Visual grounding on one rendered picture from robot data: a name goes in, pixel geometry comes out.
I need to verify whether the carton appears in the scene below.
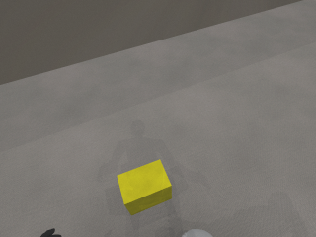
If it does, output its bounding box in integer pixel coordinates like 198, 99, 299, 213
117, 159, 172, 216

